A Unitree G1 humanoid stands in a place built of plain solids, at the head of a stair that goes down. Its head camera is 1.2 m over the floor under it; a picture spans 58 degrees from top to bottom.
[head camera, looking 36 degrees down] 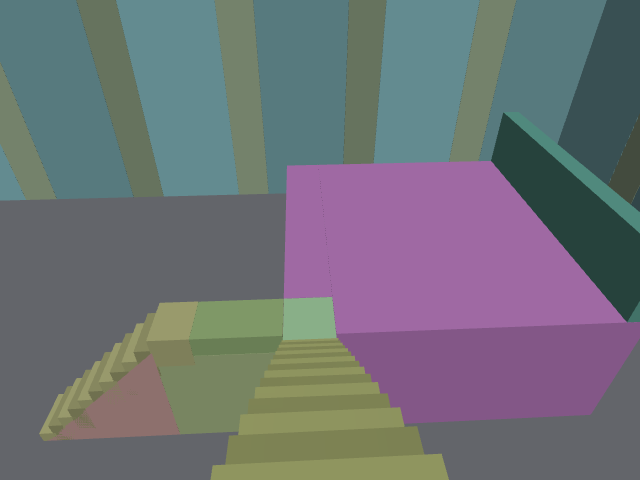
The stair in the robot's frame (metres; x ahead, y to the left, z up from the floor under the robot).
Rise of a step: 0.18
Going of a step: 0.19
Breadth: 0.64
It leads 3 degrees to the left of straight ahead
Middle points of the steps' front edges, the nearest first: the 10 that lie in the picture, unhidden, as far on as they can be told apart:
0.61 -0.02 0.00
0.80 -0.01 -0.18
0.99 0.00 -0.36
1.18 0.01 -0.54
1.37 0.02 -0.73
1.56 0.03 -0.91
1.75 0.03 -1.09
1.94 0.04 -1.27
2.13 0.05 -1.45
2.32 0.06 -1.63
